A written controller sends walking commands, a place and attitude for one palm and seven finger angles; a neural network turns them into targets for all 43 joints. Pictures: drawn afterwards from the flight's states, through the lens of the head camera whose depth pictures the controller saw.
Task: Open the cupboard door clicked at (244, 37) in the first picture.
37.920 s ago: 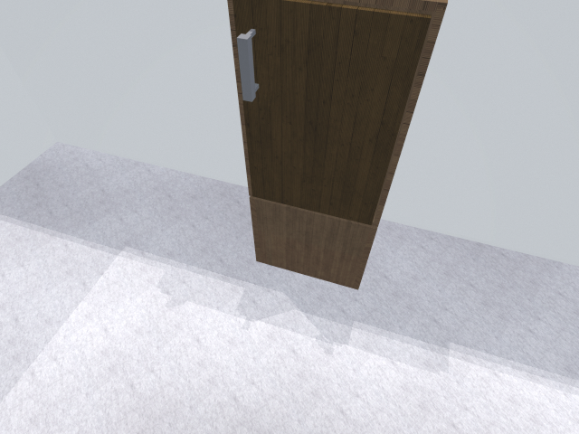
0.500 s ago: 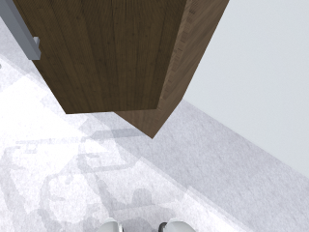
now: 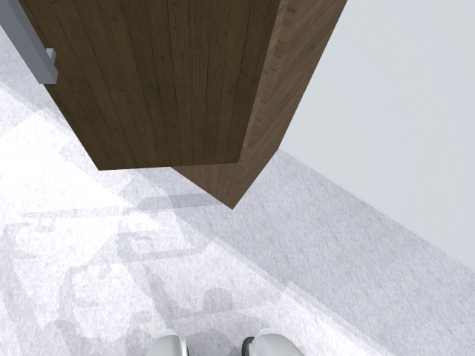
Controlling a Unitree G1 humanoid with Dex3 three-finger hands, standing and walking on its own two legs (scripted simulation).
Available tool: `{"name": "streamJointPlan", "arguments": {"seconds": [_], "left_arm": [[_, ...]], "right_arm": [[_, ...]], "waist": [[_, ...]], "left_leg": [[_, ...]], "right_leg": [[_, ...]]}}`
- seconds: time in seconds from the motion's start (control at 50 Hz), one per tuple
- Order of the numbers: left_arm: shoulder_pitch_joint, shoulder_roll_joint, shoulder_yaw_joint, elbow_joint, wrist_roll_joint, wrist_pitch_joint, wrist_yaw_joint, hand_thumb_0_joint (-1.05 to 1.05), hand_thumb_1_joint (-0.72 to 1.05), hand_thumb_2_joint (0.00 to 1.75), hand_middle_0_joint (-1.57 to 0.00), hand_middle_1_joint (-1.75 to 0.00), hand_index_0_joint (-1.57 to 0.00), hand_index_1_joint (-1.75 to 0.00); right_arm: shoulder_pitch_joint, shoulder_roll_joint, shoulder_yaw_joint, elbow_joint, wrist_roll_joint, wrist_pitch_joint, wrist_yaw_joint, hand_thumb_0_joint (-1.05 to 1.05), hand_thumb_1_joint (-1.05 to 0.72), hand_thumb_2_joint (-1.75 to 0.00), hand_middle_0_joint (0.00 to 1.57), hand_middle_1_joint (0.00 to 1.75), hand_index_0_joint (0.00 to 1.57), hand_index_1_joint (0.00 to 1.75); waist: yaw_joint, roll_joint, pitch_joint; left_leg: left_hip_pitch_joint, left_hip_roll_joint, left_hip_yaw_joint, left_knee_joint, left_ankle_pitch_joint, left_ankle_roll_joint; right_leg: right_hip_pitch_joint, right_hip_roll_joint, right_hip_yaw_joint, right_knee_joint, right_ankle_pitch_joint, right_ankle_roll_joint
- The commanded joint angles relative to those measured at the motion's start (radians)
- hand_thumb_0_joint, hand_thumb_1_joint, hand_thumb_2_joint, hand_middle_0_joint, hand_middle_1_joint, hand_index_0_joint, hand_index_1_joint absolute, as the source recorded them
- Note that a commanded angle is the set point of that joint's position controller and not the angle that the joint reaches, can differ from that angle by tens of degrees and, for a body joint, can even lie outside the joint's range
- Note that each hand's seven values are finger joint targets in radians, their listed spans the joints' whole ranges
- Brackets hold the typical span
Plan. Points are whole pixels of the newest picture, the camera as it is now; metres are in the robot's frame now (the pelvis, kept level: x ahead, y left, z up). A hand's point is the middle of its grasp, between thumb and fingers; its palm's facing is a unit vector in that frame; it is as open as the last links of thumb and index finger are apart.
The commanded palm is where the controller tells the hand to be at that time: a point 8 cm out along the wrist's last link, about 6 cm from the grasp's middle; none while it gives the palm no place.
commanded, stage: move the hooked fingers beside the handle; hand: left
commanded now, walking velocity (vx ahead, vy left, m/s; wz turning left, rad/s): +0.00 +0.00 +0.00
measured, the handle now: (27, 27) +0.57 +0.25 +0.15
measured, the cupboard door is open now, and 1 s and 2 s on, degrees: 42 42 42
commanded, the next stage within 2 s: slide the fingers in behind the handle in 0.36 s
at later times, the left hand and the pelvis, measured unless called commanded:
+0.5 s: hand out of the picture +0.52 +0.31 +0.16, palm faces +0.07 -1.00 +0.01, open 14.0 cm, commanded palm +0.50 +0.35 +0.15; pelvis +0.00 +0.00 +0.00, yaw -1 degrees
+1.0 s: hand out of the picture +0.52 +0.28 +0.16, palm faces +0.04 -1.00 +0.01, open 14.0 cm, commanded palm +0.50 +0.32 +0.15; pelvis +0.00 +0.00 +0.00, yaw +0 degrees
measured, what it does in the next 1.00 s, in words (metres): stands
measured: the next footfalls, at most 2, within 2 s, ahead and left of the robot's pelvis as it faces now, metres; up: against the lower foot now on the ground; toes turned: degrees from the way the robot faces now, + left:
none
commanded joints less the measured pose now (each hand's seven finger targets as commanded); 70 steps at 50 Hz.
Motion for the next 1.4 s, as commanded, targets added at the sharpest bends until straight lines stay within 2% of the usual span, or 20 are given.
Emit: {"name": "streamJointPlan", "arguments": {"seconds": [0.0,0.08,0.14,0.28,0.34,0.44,0.5,0.56,0.58,0.68,0.76,0.84,0.9,0.96,1.02,1.12,1.18,1.24,1.28,1.38], "left_arm": [[-0.440,0.239,-0.003,-0.227,-0.013,-0.059,0.000,0.00,-0.50,0.30,-0.30,-1.20,-0.30,-1.20],[-0.457,0.261,0.032,-0.270,-0.017,-0.073,0.019,0.00,-0.50,0.30,-0.30,-1.20,-0.30,-1.20],[-0.426,0.285,0.044,-0.238,0.003,-0.059,0.037,0.00,-0.50,0.30,-0.30,-1.20,-0.30,-1.20],[-0.370,0.352,0.107,-0.276,0.017,-0.072,0.059,0.00,-0.50,0.30,-0.30,-1.20,-0.30,-1.20],[-0.369,0.330,0.082,-0.231,0.010,-0.058,0.043,0.00,-0.50,0.30,-0.30,-1.20,-0.30,-1.20],[-0.364,0.308,0.067,-0.225,-0.003,-0.055,0.024,0.00,-0.50,0.30,-0.30,-1.20,-0.30,-1.20],[-0.357,0.273,0.059,-0.273,-0.017,-0.065,0.009,0.00,-0.50,0.30,-0.30,-1.20,-0.30,-1.20],[-0.352,0.221,0.038,-0.253,-0.038,-0.055,0.007,0.00,-0.50,0.30,-0.30,-1.20,-0.30,-1.20],[-0.356,0.248,0.054,-0.271,-0.037,-0.055,0.009,0.00,-0.50,0.30,-0.30,-1.20,-0.30,-1.20],[-0.388,0.188,0.021,-0.327,-0.034,-0.064,0.043,0.00,-0.50,0.30,-0.30,-1.20,-0.30,-1.20],[-0.408,0.157,0.006,-0.334,-0.032,-0.073,0.071,0.00,-0.50,0.30,-0.30,-1.20,-0.30,-1.20],[-0.380,0.177,0.027,-0.305,-0.023,-0.070,0.092,0.00,-0.50,0.30,-0.30,-1.20,-0.30,-1.20],[-0.361,0.185,0.034,-0.337,-0.016,-0.077,0.096,0.00,-0.50,0.30,-0.30,-1.20,-0.30,-1.20],[-0.360,0.128,0.004,-0.330,-0.029,-0.078,0.099,0.00,-0.50,0.30,-0.30,-1.20,-0.30,-1.20],[-0.323,0.136,0.022,-0.307,-0.036,-0.070,0.101,0.00,-0.50,0.30,-0.30,-1.20,-0.30,-1.20],[-0.366,0.125,0.003,-0.284,-0.028,-0.070,0.120,0.00,-0.50,0.30,-0.30,-1.20,-0.30,-1.20],[-0.381,0.136,0.013,-0.300,-0.025,-0.087,0.126,0.00,-0.50,0.30,-0.30,-1.20,-0.30,-1.20],[-0.396,0.118,-0.007,-0.283,-0.024,-0.089,0.129,0.00,-0.50,0.30,-0.30,-1.20,-0.30,-1.20],[-0.392,0.132,0.013,-0.311,-0.023,-0.099,0.133,0.00,-0.50,0.30,-0.30,-1.20,-0.30,-1.20],[-0.340,0.110,0.015,-0.319,-0.027,-0.091,0.139,0.00,-0.50,0.30,-0.30,-1.20,-0.30,-1.20]], "right_arm": [[0.193,-0.205,-0.079,-0.024,-0.008,-0.018,-0.025,0.00,-0.90,-0.90,0.20,0.30,0.20,0.30],[0.206,-0.203,-0.083,-0.018,-0.015,-0.023,-0.019,0.00,-0.90,-0.90,0.20,0.30,0.20,0.30],[0.206,-0.201,-0.082,-0.024,-0.015,-0.020,-0.013,0.00,-0.90,-0.90,0.20,0.30,0.20,0.30],[0.209,-0.203,-0.088,-0.045,-0.015,-0.007,-0.003,0.00,-0.90,-0.90,0.20,0.30,0.20,0.30],[0.203,-0.205,-0.087,-0.042,-0.009,-0.005,-0.004,0.00,-0.90,-0.90,0.20,0.30,0.20,0.30],[0.208,-0.206,-0.085,-0.038,-0.007,-0.008,-0.009,0.00,-0.90,-0.90,0.20,0.30,0.20,0.30],[0.212,-0.201,-0.092,-0.032,-0.011,-0.007,-0.005,0.00,-0.90,-0.90,0.20,0.30,0.20,0.30],[0.206,-0.196,-0.090,-0.031,-0.010,-0.007,-0.003,0.00,-0.90,-0.90,0.20,0.30,0.20,0.30],[0.205,-0.201,-0.093,-0.031,-0.009,-0.006,-0.004,0.00,-0.90,-0.90,0.20,0.30,0.20,0.30],[0.192,-0.194,-0.097,-0.030,-0.015,-0.013,0.004,0.00,-0.90,-0.90,0.20,0.30,0.20,0.30],[0.186,-0.190,-0.097,-0.029,-0.018,-0.019,0.006,0.00,-0.90,-0.90,0.20,0.30,0.20,0.30],[0.182,-0.190,-0.097,-0.030,-0.017,-0.023,0.010,0.00,-0.90,-0.90,0.20,0.30,0.20,0.30],[0.178,-0.186,-0.098,-0.038,-0.018,-0.021,0.013,0.00,-0.90,-0.90,0.20,0.30,0.20,0.30],[0.176,-0.183,-0.099,-0.037,-0.018,-0.021,0.014,0.00,-0.90,-0.90,0.20,0.30,0.20,0.30],[0.169,-0.184,-0.100,-0.042,-0.015,-0.021,0.016,0.00,-0.90,-0.90,0.20,0.30,0.20,0.30],[0.175,-0.187,-0.098,-0.030,-0.014,-0.028,0.012,0.00,-0.90,-0.90,0.20,0.30,0.20,0.30],[0.177,-0.185,-0.099,-0.024,-0.015,-0.035,0.011,0.00,-0.90,-0.90,0.20,0.30,0.20,0.30],[0.177,-0.185,-0.097,-0.020,-0.015,-0.040,0.011,0.00,-0.90,-0.90,0.20,0.30,0.20,0.30],[0.185,-0.186,-0.101,-0.020,-0.016,-0.042,0.010,0.00,-0.90,-0.90,0.20,0.30,0.20,0.30],[0.180,-0.181,-0.103,-0.023,-0.018,-0.041,0.018,0.00,-0.90,-0.90,0.20,0.30,0.20,0.30]], "waist": [[-0.024,0.246,-0.431],[-0.011,0.273,-0.500],[-0.004,0.252,-0.459],[0.021,0.247,-0.494],[0.002,0.195,-0.425],[-0.002,0.189,-0.438],[0.009,0.250,-0.488],[-0.002,0.204,-0.434],[0.007,0.214,-0.456],[0.002,0.269,-0.459],[-0.003,0.257,-0.449],[0.007,0.220,-0.457],[0.022,0.258,-0.499],[0.006,0.212,-0.443],[0.020,0.184,-0.447],[-0.002,0.147,-0.399],[0.000,0.184,-0.435],[-0.007,0.180,-0.401],[0.002,0.192,-0.465],[0.021,0.203,-0.459]], "left_leg": [[0.515,-0.029,-0.067,-0.050,0.440,0.015],[0.555,-0.026,-0.072,-0.045,0.493,0.010],[0.503,-0.029,-0.065,-0.050,0.458,0.014],[0.519,-0.031,-0.059,-0.047,0.518,0.012],[0.459,-0.034,-0.050,-0.055,0.441,0.020],[0.472,-0.033,-0.050,-0.051,0.465,0.021],[0.551,-0.030,-0.056,-0.041,0.553,0.011],[0.516,-0.033,-0.050,-0.047,0.523,0.018],[0.524,-0.032,-0.053,-0.047,0.531,0.015],[0.576,-0.028,-0.062,-0.054,0.532,0.007],[0.567,-0.029,-0.067,-0.056,0.527,0.007],[0.537,-0.032,-0.060,-0.057,0.508,0.010],[0.566,-0.032,-0.058,-0.052,0.565,0.005],[0.543,-0.031,-0.060,-0.062,0.534,0.010],[0.509,-0.036,-0.048,-0.070,0.487,0.013],[0.464,-0.037,-0.048,-0.083,0.404,0.020],[0.486,-0.039,-0.046,-0.077,0.419,0.018],[0.464,-0.038,-0.048,-0.085,0.372,0.018],[0.500,-0.037,-0.049,-0.078,0.413,0.017],[0.500,-0.039,-0.040,-0.075,0.449,0.016]], "right_leg": [[-0.026,0.052,0.001,-0.063,0.288,-0.033],[-0.009,0.054,0.001,-0.055,0.311,-0.034],[0.007,0.054,0.001,-0.057,0.307,-0.030],[0.049,0.060,-0.001,-0.049,0.357,-0.030],[0.047,0.061,0.001,-0.062,0.331,-0.025],[0.043,0.061,0.003,-0.059,0.351,-0.025],[0.028,0.062,-0.001,-0.055,0.383,-0.030],[0.031,0.065,-0.004,-0.062,0.381,-0.030],[0.038,0.062,-0.003,-0.058,0.386,-0.030],[0.002,0.062,-0.007,-0.063,0.351,-0.034],[0.008,0.060,-0.008,-0.057,0.346,-0.037],[0.048,0.057,-0.004,-0.058,0.365,-0.033],[0.062,0.057,-0.001,-0.048,0.397,-0.033],[0.057,0.059,-0.006,-0.058,0.380,-0.034],[0.089,0.057,0.000,-0.060,0.381,-0.032],[0.079,0.054,0.005,-0.072,0.335,-0.028],[0.080,0.052,0.011,-0.067,0.344,-0.030],[0.067,0.052,0.010,-0.072,0.305,-0.029],[0.082,0.051,0.012,-0.065,0.331,-0.030],[0.098,0.053,0.010,-0.063,0.369,-0.032]]}}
